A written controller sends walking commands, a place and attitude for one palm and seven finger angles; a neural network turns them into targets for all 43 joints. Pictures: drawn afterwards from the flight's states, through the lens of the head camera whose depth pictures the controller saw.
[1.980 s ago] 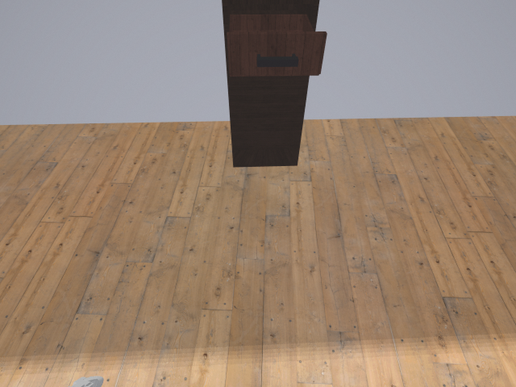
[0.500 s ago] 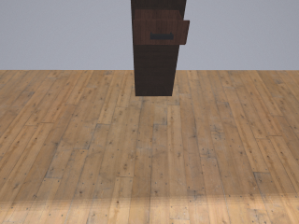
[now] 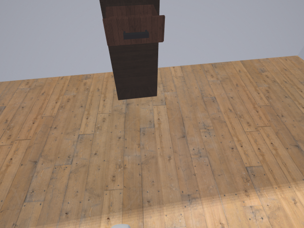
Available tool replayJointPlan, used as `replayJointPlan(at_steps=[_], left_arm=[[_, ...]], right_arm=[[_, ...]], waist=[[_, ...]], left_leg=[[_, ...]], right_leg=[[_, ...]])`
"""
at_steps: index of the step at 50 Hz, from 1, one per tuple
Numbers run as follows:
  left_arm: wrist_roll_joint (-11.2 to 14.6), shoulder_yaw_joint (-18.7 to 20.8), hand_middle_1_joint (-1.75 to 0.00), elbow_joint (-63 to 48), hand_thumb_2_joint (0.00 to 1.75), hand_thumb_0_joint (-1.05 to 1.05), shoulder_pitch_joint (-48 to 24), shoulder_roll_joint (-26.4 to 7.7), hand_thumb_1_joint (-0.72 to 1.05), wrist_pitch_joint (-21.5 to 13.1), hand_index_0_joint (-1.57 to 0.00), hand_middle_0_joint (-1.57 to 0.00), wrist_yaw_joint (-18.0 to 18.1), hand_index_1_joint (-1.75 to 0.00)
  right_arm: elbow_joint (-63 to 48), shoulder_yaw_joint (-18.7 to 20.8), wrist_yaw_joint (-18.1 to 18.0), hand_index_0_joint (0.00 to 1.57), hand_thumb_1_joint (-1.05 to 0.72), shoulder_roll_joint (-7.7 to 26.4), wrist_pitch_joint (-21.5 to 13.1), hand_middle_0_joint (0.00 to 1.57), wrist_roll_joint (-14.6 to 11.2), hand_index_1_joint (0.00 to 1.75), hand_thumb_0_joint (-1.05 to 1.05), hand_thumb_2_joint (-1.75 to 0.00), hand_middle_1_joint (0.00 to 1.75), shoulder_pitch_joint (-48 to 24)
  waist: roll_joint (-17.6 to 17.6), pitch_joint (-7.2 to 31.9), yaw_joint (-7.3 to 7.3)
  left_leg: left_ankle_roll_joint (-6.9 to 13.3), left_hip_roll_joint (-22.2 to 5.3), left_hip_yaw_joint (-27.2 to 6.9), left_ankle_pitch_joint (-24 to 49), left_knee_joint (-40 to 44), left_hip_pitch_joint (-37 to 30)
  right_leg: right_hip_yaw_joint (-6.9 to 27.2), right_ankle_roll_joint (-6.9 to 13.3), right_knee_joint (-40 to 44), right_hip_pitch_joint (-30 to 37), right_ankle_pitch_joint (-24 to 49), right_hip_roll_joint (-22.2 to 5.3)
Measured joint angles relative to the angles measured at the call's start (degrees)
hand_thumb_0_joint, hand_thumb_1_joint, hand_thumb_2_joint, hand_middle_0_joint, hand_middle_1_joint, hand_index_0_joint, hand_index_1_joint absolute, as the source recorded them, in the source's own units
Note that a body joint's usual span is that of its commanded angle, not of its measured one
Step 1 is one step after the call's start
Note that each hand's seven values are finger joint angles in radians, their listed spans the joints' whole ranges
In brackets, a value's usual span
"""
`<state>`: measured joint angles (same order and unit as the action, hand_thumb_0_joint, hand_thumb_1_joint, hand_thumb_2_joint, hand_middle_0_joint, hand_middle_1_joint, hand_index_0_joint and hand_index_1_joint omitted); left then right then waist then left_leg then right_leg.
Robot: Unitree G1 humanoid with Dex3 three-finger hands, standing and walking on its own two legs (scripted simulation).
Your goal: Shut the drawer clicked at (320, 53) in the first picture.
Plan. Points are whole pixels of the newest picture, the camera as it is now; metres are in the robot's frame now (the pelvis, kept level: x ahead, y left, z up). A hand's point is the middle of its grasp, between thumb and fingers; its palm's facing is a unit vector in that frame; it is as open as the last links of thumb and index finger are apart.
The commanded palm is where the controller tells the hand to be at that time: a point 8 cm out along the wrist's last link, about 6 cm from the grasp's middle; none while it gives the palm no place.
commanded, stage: walk to a spot facing it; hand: left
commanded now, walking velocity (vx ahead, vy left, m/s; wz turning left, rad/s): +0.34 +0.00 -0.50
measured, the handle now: (135, 33) +1.03 +0.20 +0.02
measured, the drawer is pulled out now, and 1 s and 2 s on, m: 0.29 0.29 0.29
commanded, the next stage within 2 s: turn to face it in 1.26 s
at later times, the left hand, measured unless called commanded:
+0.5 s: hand (84, 187) +0.26 +0.27 -0.17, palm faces -0.19 -0.96 -0.20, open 7.4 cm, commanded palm none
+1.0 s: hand (159, 129) +0.53 +0.03 -0.15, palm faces -0.56 -0.81 -0.17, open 7.3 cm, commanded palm none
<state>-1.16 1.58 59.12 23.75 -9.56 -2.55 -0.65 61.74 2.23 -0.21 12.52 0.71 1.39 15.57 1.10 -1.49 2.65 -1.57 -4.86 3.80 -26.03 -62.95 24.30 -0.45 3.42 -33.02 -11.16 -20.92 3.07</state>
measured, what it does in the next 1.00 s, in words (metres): walks ahead, turning right: left foot, then right foot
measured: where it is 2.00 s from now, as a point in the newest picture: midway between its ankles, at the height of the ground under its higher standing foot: (179, 188)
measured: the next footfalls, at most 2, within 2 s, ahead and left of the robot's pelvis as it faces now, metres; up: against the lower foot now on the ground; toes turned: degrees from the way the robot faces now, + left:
left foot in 0.30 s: +0.26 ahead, +0.15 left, +0.00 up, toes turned -4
right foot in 0.88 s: +0.37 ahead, -0.16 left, +0.00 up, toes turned -37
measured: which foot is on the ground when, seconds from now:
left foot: up 0.00-0.28, down 0.30-0.86, up 0.88-1.00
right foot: down 0.00-0.30, up 0.32-0.86, down 0.88-1.00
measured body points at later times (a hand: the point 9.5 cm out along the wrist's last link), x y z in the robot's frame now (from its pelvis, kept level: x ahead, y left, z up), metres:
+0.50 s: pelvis +0.17 +0.07 +0.01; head +0.19 +0.10 +0.46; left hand +0.27 +0.32 -0.15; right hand +0.19 -0.18 -0.12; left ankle +0.22 +0.16 -0.73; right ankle +0.12 -0.05 -0.63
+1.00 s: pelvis +0.32 -0.04 +0.00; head +0.35 -0.06 +0.44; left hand +0.56 +0.07 -0.14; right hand +0.14 -0.19 -0.16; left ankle +0.33 +0.12 -0.63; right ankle +0.34 -0.14 -0.73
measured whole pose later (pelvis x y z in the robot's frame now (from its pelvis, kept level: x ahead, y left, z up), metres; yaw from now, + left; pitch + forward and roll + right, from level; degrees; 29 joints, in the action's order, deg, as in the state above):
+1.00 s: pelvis +0.32 -0.04 +0.00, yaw -31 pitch -2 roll +0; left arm -0.5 2.1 53.8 5.8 -9.9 -2.1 -1.4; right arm 61.7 2.7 -0.4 8.8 -0.1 1.4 22.9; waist 0.3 -5.5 -4.6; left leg -2.3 -10.5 5.7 -22.1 -72.0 23.5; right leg -7.2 4.6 -33.9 -19.6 -13.0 0.7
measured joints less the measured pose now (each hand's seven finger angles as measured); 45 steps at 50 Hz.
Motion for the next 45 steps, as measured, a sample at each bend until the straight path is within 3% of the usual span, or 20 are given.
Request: replayJointPlan(at_steps=[7, 13, 15, 17, 20, 23, 27, 31, 35, 40, 43, 44, 45], left_arm=[[-0.3, -0.4, -0.30, 2.3, 0.90, 0.00, 3.9, 2.3, 0.90, -0.1, -0.21, -0.20, 0.3, -0.30], [-0.5, 0.7, -0.30, 2.4, 0.90, 0.00, 3.8, 0.6, 0.90, 0.2, -0.21, -0.20, 0.7, -0.30], [-0.2, 1.3, -0.30, 2.0, 0.90, 0.00, 4.3, -0.1, 0.90, 0.3, -0.21, -0.20, 0.7, -0.30], [0.3, 2.0, -0.30, 2.0, 0.90, 0.00, 3.1, -1.2, 0.90, 1.0, -0.21, -0.20, 0.4, -0.30], [-0.1, 3.1, -0.30, 1.7, 0.90, 0.00, -0.8, -3.6, 0.90, 2.1, -0.20, -0.20, 0.0, -0.30], [-0.6, 4.0, -0.30, -0.6, 0.90, 0.00, -5.1, -5.3, 0.91, 2.8, -0.20, -0.20, -0.8, -0.30], [-0.9, 4.5, -0.30, -4.0, 0.90, 0.00, -9.5, -5.7, 0.91, 3.5, -0.20, -0.19, -1.4, -0.30], [-1.1, 4.2, -0.30, -5.8, 0.90, 0.00, -13.5, -5.1, 0.91, 4.1, -0.20, -0.19, -2.0, -0.30], [-1.0, 3.4, -0.30, -6.2, 0.90, 0.00, -17.1, -4.2, 0.91, 4.6, -0.20, -0.19, -2.4, -0.30], [-0.7, 2.1, -0.30, -6.4, 0.90, 0.00, -20.9, -2.6, 0.91, 4.5, -0.20, -0.19, -2.6, -0.30], [-0.6, 1.3, -0.30, -6.9, 0.90, 0.00, -22.1, -1.9, 0.91, 3.0, -0.20, -0.19, -2.7, -0.30], [-0.7, 1.2, -0.30, -7.2, 0.90, 0.00, -22.2, -2.1, 0.91, 1.9, -0.20, -0.19, -2.7, -0.30], [-0.3, 1.2, -0.30, -7.3, 0.90, 0.00, -22.3, -2.0, 0.91, 1.0, -0.20, -0.20, -2.4, -0.30]], right_arm=[[-5.8, 1.0, 1.1, 0.20, -0.90, -1.7, -0.9, 0.20, -0.2, 0.30, 0.01, -0.90, 0.30, -6.7], [-9.0, 0.7, 1.4, 0.20, -0.90, -3.0, -2.1, 0.20, -0.5, 0.30, 0.00, -0.90, 0.30, -11.1], [-9.9, 0.1, 1.0, 0.20, -0.90, -3.0, -3.4, 0.20, -0.3, 0.30, 0.00, -0.90, 0.30, -11.6], [-10.4, -0.3, 0.4, 0.20, -0.90, -3.4, -4.7, 0.20, 0.1, 0.30, 0.00, -0.90, 0.30, -12.0], [-10.0, -0.8, 0.0, 0.21, -0.90, -4.6, -5.2, 0.20, 0.2, 0.30, 0.00, -0.90, 0.30, -9.8], [-7.8, -0.6, -0.6, 0.21, -0.90, -5.2, -5.2, 0.20, 0.2, 0.30, 0.00, -0.90, 0.30, -5.7], [-5.0, 1.0, -1.5, 0.21, -0.93, -3.5, -5.3, 0.20, -0.1, 0.30, -0.01, -0.90, 0.30, -0.1], [-2.5, 1.3, -1.4, 0.20, -0.93, -1.7, -5.1, 0.20, 0.0, 0.30, -0.01, -0.90, 0.30, 4.8], [-0.9, 1.1, -1.2, 0.20, -0.92, -1.1, -4.8, 0.20, 0.2, 0.30, -0.01, -0.90, 0.30, 8.8], [0.6, 0.5, -0.8, 0.20, -0.91, -1.7, -4.0, 0.19, 0.8, 0.30, 0.00, -0.90, 0.30, 12.5], [1.2, 0.2, -0.4, 0.20, -0.91, -2.5, -3.3, 0.20, 0.6, 0.30, 0.00, -0.90, 0.30, 14.7], [1.3, 0.0, -0.1, 0.20, -0.91, -3.2, -2.9, 0.20, 0.3, 0.30, 0.00, -0.90, 0.30, 15.4], [1.6, -0.2, 0.0, 0.20, -0.91, -3.6, -2.3, 0.20, -0.1, 0.30, 0.00, -0.90, 0.30, 14.9]], waist=[[-1.1, -0.2, -0.11], [-2.3, -0.8, 1.52], [-2.4, -0.4, 1.83], [-2.8, -1.0, 1.37], [-4.4, -1.3, 0.78], [-4.7, -0.6, 0.10], [-4.4, 0.6, -1.18], [-3.9, 0.4, -2.78], [-3.2, -0.9, -4.82], [-2.2, -2.9, -7.59], [-1.3, -3.5, -8.30], [-2.0, -3.3, -8.11], [-2.1, -3.9, -7.78]], left_leg=[[-1.4, -1.0, -0.3, 11.4, 5.7, 10.2], [-0.4, 0.4, -0.2, 13.0, 21.5, 6.1], [0.7, 1.0, 0.4, 13.6, 28.9, 0.7], [2.7, 0.4, 2.0, 15.2, 26.0, 0.3], [3.3, -0.1, 5.1, 10.9, 25.3, -3.2], [3.1, -0.1, 7.3, 11.3, 30.1, -7.9], [3.6, 0.5, 10.6, 11.7, 36.0, -12.9], [3.4, 1.1, 13.3, 11.1, 40.0, -17.4], [2.3, 0.7, 15.8, 9.3, 41.7, -21.3], [-0.5, -1.4, 18.7, 5.1, 40.3, -25.1], [-2.3, -4.8, 19.6, 0.4, 33.1, -25.1], [-2.0, -6.2, 18.7, -0.9, 25.8, -22.6], [-1.8, -7.0, 15.0, -2.8, 15.6, -18.6]], right_leg=[[4.8, -0.9, 10.4, 6.3, 3.1, -0.2], [8.3, -3.1, 10.7, 10.0, -0.5, -1.5], [9.7, -3.5, 5.1, 9.0, -4.3, -1.3], [7.8, -2.4, -12.4, 2.7, -7.5, -1.2], [3.2, -1.7, -34.1, -8.0, -4.5, -2.6], [-0.8, -2.1, -39.2, -15.9, 1.7, -5.1], [-2.0, -3.2, -36.5, -23.0, 8.0, -7.6], [-2.2, -4.2, -29.9, -25.9, 12.4, -9.4], [-3.4, -4.2, -20.0, -24.8, 13.4, -10.0], [-5.6, -2.2, -9.1, -20.3, 9.7, -8.3], [-7.8, 0.2, -2.2, -14.5, 7.7, -5.8], [-7.9, 1.5, -0.7, -13.2, 11.2, -5.7], [-7.9, 2.0, -3.1, -13.8, 11.8, -5.3]])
